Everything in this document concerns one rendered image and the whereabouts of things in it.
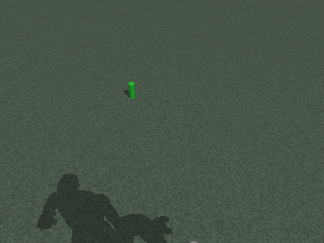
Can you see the can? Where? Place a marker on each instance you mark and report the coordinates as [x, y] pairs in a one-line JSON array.
[[132, 90]]

